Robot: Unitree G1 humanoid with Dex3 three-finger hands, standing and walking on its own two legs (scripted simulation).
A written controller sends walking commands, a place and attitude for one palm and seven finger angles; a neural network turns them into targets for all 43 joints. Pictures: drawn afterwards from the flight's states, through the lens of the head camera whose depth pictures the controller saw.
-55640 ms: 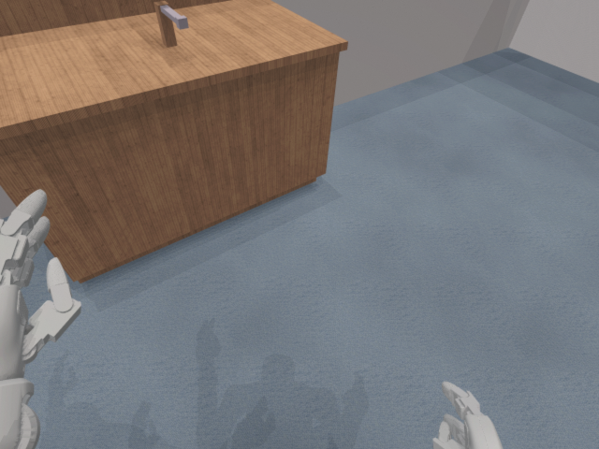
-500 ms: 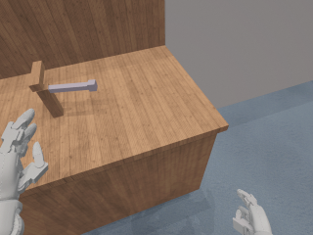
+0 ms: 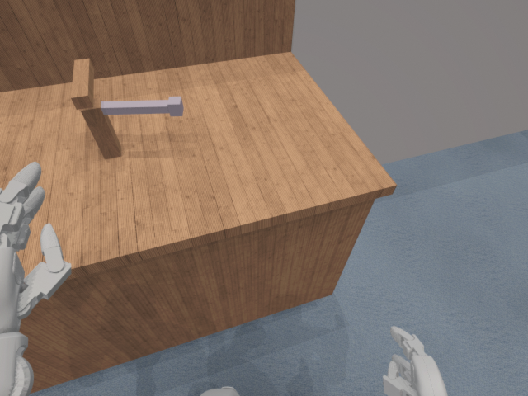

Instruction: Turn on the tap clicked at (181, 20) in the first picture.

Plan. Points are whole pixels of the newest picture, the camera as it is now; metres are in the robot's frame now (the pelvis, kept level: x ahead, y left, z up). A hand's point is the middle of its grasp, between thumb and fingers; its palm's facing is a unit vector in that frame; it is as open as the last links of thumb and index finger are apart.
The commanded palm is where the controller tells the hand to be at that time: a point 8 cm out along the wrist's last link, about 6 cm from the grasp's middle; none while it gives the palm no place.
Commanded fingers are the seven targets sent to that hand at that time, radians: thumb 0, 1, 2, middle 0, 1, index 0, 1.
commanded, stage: step back with the hand held close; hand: left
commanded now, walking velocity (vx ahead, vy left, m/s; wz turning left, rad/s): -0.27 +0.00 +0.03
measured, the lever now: (175, 106) +0.61 +0.23 +0.09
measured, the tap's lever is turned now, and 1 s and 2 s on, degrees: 76 76 76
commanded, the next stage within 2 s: stop stepping back and stand still in 0.68 s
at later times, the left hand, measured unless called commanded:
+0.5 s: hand (76, 302) +0.17 +0.20 +0.17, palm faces +0.30 -0.88 -0.36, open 7.5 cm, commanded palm +0.12 +0.26 +0.19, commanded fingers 0.00 0.90 0.90 -0.20 -0.30 -0.20 -0.30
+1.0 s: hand out of the picture +0.05 +0.17 +0.17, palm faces +0.37 -0.82 -0.44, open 7.5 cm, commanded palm -0.01 +0.21 +0.19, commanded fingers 0.00 0.90 0.90 -0.20 -0.30 -0.20 -0.30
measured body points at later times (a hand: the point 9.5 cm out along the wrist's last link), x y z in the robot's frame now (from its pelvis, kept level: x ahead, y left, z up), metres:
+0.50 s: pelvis -0.05 -0.02 +0.01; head -0.02 +0.00 +0.46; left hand +0.15 +0.25 +0.19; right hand +0.12 -0.25 -0.07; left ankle -0.05 +0.09 -0.70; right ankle -0.06 -0.13 -0.73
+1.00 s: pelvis -0.17 -0.07 +0.01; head -0.14 -0.08 +0.46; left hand +0.02 +0.21 +0.19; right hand -0.02 -0.30 -0.10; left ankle -0.17 +0.08 -0.65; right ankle -0.10 -0.16 -0.73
